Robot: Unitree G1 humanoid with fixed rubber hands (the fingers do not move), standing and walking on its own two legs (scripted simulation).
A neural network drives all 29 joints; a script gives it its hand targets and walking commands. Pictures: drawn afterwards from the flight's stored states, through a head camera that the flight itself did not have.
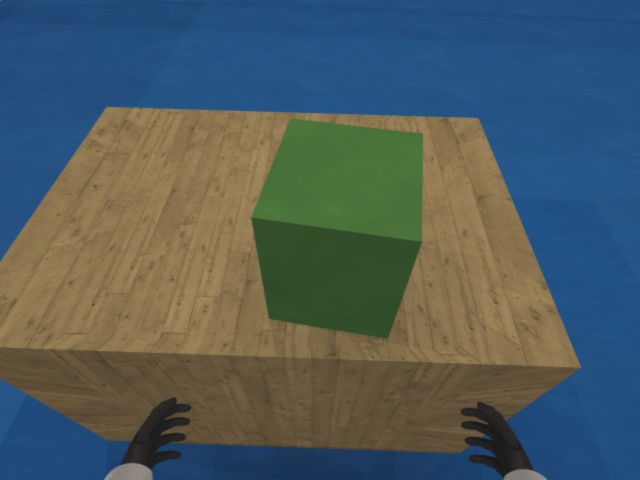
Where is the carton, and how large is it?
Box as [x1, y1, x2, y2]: [251, 118, 422, 338]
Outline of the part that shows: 290,118 251,216 269,318 387,338 421,243 422,134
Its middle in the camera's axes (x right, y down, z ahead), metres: +0.04 -0.02 +0.61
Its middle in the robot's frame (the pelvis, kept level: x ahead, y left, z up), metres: +0.46 -0.02 +0.01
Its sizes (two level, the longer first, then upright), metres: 0.210 0.200 0.250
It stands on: a pedestal, 0.64 m high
